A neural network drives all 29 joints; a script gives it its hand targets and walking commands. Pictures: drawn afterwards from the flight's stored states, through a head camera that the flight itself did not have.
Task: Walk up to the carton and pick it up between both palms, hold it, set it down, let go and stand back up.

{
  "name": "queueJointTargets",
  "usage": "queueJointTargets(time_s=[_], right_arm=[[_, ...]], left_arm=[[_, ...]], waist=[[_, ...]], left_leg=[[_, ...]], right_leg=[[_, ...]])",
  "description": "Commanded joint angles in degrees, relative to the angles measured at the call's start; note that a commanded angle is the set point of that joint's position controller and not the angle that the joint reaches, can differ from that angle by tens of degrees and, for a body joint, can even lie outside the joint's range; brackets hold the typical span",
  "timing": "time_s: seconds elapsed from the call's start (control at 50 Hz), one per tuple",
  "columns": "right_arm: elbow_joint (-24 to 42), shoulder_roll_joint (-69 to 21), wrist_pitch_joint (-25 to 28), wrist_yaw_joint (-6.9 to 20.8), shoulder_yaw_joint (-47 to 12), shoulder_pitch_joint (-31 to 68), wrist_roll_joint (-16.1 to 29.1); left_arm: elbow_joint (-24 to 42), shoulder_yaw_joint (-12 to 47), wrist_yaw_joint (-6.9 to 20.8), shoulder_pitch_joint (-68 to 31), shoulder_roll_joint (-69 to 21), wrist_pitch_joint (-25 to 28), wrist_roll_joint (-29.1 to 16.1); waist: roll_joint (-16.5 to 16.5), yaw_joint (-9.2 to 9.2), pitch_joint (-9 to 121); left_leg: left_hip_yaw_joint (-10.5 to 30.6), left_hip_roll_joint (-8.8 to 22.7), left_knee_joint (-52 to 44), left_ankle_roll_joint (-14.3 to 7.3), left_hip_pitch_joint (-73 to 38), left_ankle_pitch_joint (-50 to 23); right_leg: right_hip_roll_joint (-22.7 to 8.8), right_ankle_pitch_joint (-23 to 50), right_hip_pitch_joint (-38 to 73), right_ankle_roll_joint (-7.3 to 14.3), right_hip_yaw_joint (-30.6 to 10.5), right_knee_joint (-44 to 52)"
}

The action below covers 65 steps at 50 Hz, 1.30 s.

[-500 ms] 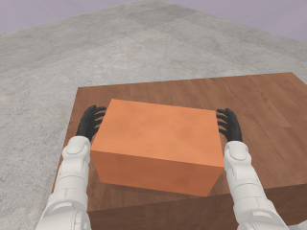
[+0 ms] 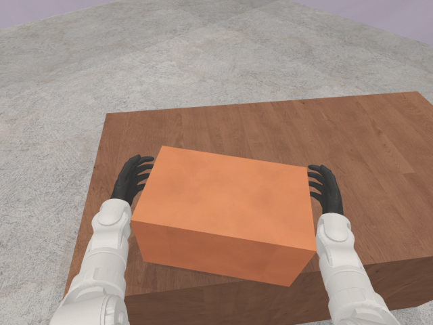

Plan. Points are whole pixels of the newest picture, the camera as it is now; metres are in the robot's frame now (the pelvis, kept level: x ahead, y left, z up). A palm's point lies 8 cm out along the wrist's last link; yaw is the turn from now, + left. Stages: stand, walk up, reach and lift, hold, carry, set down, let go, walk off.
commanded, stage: set down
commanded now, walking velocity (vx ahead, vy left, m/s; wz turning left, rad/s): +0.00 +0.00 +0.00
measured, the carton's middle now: (224, 214) +0.35 +0.00 -0.01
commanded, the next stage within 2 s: none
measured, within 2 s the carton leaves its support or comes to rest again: rests again in 0.40 s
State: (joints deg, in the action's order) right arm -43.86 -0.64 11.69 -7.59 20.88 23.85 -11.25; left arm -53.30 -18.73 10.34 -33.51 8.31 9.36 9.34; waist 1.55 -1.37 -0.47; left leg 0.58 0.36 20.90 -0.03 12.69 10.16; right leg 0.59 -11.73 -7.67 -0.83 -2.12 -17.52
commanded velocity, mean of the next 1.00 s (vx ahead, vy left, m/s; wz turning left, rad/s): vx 0.00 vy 0.00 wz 0.00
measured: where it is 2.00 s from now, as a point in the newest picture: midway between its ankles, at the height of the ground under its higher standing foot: outside the picture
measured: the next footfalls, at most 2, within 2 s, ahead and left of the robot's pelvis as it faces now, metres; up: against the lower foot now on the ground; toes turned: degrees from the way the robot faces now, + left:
none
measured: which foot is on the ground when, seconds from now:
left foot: down 0.00-1.00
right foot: down 0.00-1.00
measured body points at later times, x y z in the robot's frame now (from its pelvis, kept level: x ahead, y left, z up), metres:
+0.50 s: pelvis +0.00 +0.00 +0.00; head +0.04 +0.02 +0.45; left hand +0.39 +0.19 +0.02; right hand +0.35 -0.20 +0.02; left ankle +0.01 +0.12 -0.75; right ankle -0.03 -0.13 -0.75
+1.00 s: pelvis +0.00 +0.00 +0.00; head +0.05 +0.03 +0.45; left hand +0.38 +0.20 +0.01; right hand +0.35 -0.20 +0.02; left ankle +0.01 +0.12 -0.75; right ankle -0.03 -0.13 -0.75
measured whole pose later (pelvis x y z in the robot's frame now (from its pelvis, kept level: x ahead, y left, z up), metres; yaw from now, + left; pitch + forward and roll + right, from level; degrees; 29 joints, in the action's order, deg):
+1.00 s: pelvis +0.00 +0.00 +0.00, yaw +0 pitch +6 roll -1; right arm -53.7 -1.0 25.1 -6.8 26.0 26.8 -15.1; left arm -60.7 -22.7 9.6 -33.5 8.4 20.0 13.0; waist 2.4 -1.4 0.6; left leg 0.6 0.4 20.9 0.0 17.9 9.2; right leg 0.6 -10.8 -12.9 -0.8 -2.1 -17.5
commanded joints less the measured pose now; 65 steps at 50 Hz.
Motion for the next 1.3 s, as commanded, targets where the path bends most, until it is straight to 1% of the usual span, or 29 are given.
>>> queueJointTargets(time_s=[0.0,0.08,0.16,0.2,0.24,0.3,0.36,0.4,0.48,0.52,0.54,0.56,0.58,0.6,0.68,0.72,0.76,0.82,0.84,0.88,0.92,0.94,1.0,1.06,1.14,1.22,1.24,1.26,1.28], right_arm=[[-1.7,-35.0,9.1,6.6,-23.1,30.9,-3.9],[-5.4,-34.6,9.3,6.1,-21.4,28.6,-4.5],[-4.0,-35.9,12.1,5.8,-22.6,30.2,-3.8],[-4.0,-35.9,13.2,6.1,-23.3,30.5,-3.5],[-6.0,-35.3,13.4,6.1,-22.6,29.5,-4.3],[-9.4,-33.7,12.9,6.2,-19.9,28.1,-6.1],[-9.1,-33.9,13.6,6.0,-19.4,28.3,-6.2],[-10.1,-33.8,14.6,6.0,-18.6,28.7,-6.4],[-12.7,-33.8,14.7,6.1,-17.4,27.9,-7.0],[-13.2,-33.4,15.0,6.2,-16.5,27.6,-7.5],[-13.2,-33.6,14.8,6.3,-17.1,27.0,-7.2],[-14.0,-33.2,14.9,6.2,-16.3,27.1,-7.7],[-14.0,-33.4,14.9,6.3,-16.3,26.9,-7.8],[-14.2,-33.4,15.1,6.2,-16.0,26.7,-8.3],[-15.5,-33.8,15.1,6.1,-15.0,26.3,-8.8],[-16.1,-33.7,15.2,6.2,-14.6,26.4,-8.3],[-16.6,-33.3,15.7,6.3,-14.0,25.8,-8.6],[-17.3,-33.4,15.8,6.5,-13.4,25.6,-9.1],[-17.5,-33.4,15.9,6.5,-13.3,25.2,-9.2],[-18.6,-33.5,16.5,6.7,-12.5,25.5,-9.5],[-18.9,-33.3,16.3,6.7,-12.5,25.0,-9.9],[-19.0,-33.1,16.2,6.7,-11.8,25.0,-10.3],[-20.5,-32.9,16.2,6.9,-10.8,24.7,-10.7],[-20.5,-33.1,16.4,7.1,-10.9,23.7,-10.9],[-21.4,-32.5,16.2,7.2,-10.2,23.0,-10.9],[-21.0,-32.7,16.5,7.6,-9.9,23.5,-11.1],[-21.1,-32.5,16.4,7.7,-10.2,22.8,-10.9],[-21.7,-32.6,16.4,7.6,-10.0,22.2,-11.1],[-21.3,-32.8,16.4,7.7,-10.6,22.3,-10.9]], left_arm=[[1.5,13.5,0.7,-33.3,-29.9,6.1,4.7],[-1.2,11.3,1.6,-31.1,-29.2,5.6,6.2],[1.4,13.8,0.8,-32.7,-31.2,8.0,4.5],[1.5,14.0,0.1,-33.0,-30.8,9.6,4.3],[0.6,13.4,0.0,-32.7,-30.3,10.2,4.8],[-3.4,10.1,0.9,-30.8,-28.3,9.5,7.0],[-3.4,10.1,0.9,-30.8,-28.7,9.8,6.8],[-2.8,11.1,0.6,-32.2,-29.5,10.5,6.6],[-3.9,9.6,0.4,-31.4,-28.4,10.9,7.7],[-4.9,9.9,0.5,-31.0,-29.0,10.8,7.9],[-5.3,9.2,0.8,-30.2,-28.4,10.8,8.0],[-5.0,9.3,0.7,-30.2,-28.8,10.8,8.1],[-5.5,9.0,0.7,-30.0,-28.7,11.0,8.3],[-4.8,9.2,0.8,-30.2,-29.0,11.1,8.3],[-6.0,8.1,1.1,-30.4,-28.2,11.2,8.8],[-5.4,8.3,0.8,-30.7,-28.2,11.4,8.8],[-5.4,8.9,0.6,-29.8,-28.9,11.5,9.3],[-5.8,8.3,0.5,-30.1,-28.4,12.2,9.4],[-5.4,8.8,0.3,-30.3,-28.8,12.3,9.5],[-5.4,8.8,0.1,-30.2,-29.2,12.8,9.9],[-6.8,8.0,0.2,-29.4,-28.7,13.0,9.9],[-6.7,8.0,0.3,-30.0,-28.5,13.0,9.9],[-6.7,8.0,0.1,-30.5,-28.3,13.6,10.2],[-7.4,7.9,0.0,-29.0,-28.7,13.8,10.7],[-7.7,7.0,0.0,-28.4,-28.2,13.8,11.3],[-7.8,7.0,-0.3,-27.8,-28.6,14.1,11.5],[-7.7,6.5,-0.4,-27.7,-28.1,14.4,11.5],[-8.2,6.3,-0.3,-27.0,-28.3,14.4,11.6],[-7.7,6.5,-0.3,-27.1,-28.6,14.5,11.3]], waist=[[-1.1,0.33,25.4],[-0.1,0.02,20.7],[-1.1,-0.45,26.0],[-1.4,0.53,28.0],[-1.2,0.4,27.7],[-0.4,0.57,22.0],[-0.1,0.33,21.9],[-1.2,-0.43,23.2],[-1.3,0.51,21.3],[-1.7,-0.1,20.8],[-1.2,0.72,19.7],[-1.1,0.01,19.6],[-1.0,0.47,19.5],[-0.7,-0.12,19.3],[-0.5,-0.12,17.2],[-1.5,0.36,18.4],[-2.1,-0.23,18.5],[-2.2,0.11,18.2],[-2.7,-0.53,18.7],[-3.5,-0.22,19.0],[-2.4,0.11,18.0],[-2.2,-0.32,18.2],[-2.7,-0.58,16.9],[-2.6,-0.71,17.4],[-2.9,-0.4,15.9],[-3.4,-0.14,15.8],[-2.9,0.4,16.3],[-3.0,-0.06,15.0],[-2.7,0.37,15.6]], left_leg=[[-4.4,-0.3,-1.6,0.6,-6.4,-15.4],[-4.7,-0.3,-2.2,0.1,-6.1,-13.6],[-3.9,-0.2,-0.3,0.9,-6.6,-18.4],[-3.8,-0.1,0.3,1.2,-6.5,-20.5],[-3.8,0.1,0.3,1.1,-7.0,-19.7],[-4.6,0.1,-1.0,0.2,-5.4,-14.2],[-4.6,0.1,-0.9,0.3,-5.6,-15.0],[-4.2,0.2,-0.3,0.7,-5.8,-16.1],[-4.5,0.6,-0.2,0.5,-6.1,-15.6],[-4.4,0.7,-0.4,0.5,-6.3,-14.6],[-4.7,0.6,-0.4,0.2,-6.0,-14.3],[-4.6,0.6,-0.5,0.4,-6.1,-14.3],[-4.9,0.6,-0.3,0.4,-6.2,-14.4],[-4.7,0.5,-0.2,0.3,-6.1,-14.3],[-5.0,0.4,-0.3,-0.2,-4.3,-11.7],[-4.9,0.8,-0.1,-0.1,-4.4,-12.4],[-4.8,0.8,0.0,0.3,-5.7,-12.5],[-4.8,0.9,0.1,0.1,-4.2,-11.0],[-4.6,1.0,0.2,0.3,-5.0,-11.5],[-5.0,1.0,0.6,0.8,-4.8,-12.2],[-5.2,1.0,0.4,0.2,-4.2,-10.6],[-5.3,0.9,0.3,0.1,-3.9,-9.5],[-5.2,1.1,-0.1,0.2,-3.1,-7.7],[-5.2,1.0,-0.1,0.3,-3.9,-8.5],[-5.3,0.9,-0.4,0.0,-2.6,-6.4],[-5.1,1.2,-0.2,0.3,-2.1,-6.7],[-5.3,1.2,0.0,0.1,-2.7,-6.8],[-5.2,1.2,-0.2,0.0,-2.5,-6.9],[-5.4,1.1,-0.1,0.0,-3.0,-7.8]], right_leg=[[-1.0,24.1,3.2,-1.8,4.9,-0.6],[-1.1,23.2,2.5,-2.1,4.6,0.3],[-0.8,27.8,2.1,-2.0,4.9,-1.1],[-0.8,28.0,1.9,-1.9,5.1,-1.2],[-0.9,26.5,0.8,-1.6,5.2,-0.9],[-1.3,20.3,-0.5,-1.6,5.1,0.5],[-1.0,20.8,-0.8,-1.6,5.3,0.4],[-0.8,21.1,-2.0,-1.4,5.6,0.2],[-0.8,17.0,-4.3,-1.0,5.7,1.0],[-0.7,15.1,-5.6,-0.8,6.2,1.4],[-1.0,14.9,-4.9,-1.0,5.8,1.6],[-0.7,14.5,-5.4,-0.9,6.1,1.6],[-0.7,14.4,-5.5,-1.0,6.1,1.5],[-0.8,15.0,-5.7,-1.0,6.1,1.5],[-1.0,12.1,-6.9,-1.1,5.7,1.5],[-0.9,11.4,-7.2,-0.7,5.7,1.5],[-0.7,10.8,-8.5,-0.5,6.4,1.7],[-1.0,8.9,-9.2,-0.5,6.1,1.8],[-0.8,9.6,-9.6,-0.2,6.4,1.6],[-0.7,9.5,-10.5,-0.1,6.7,1.6],[-0.8,7.7,-10.7,-0.3,6.4,1.8],[-0.8,6.6,-10.8,-0.2,6.4,1.9],[-0.9,4.5,-12.2,0.2,6.6,2.1],[-0.6,5.2,-12.3,0.1,6.9,2.1],[-0.8,3.1,-12.4,0.2,6.6,2.1],[-0.6,2.8,-13.4,0.5,6.9,1.7],[-0.8,2.4,-13.7,0.5,6.7,1.9],[-0.7,2.9,-13.7,0.5,6.8,1.8],[-0.7,3.5,-13.3,0.4,6.6,2.0]])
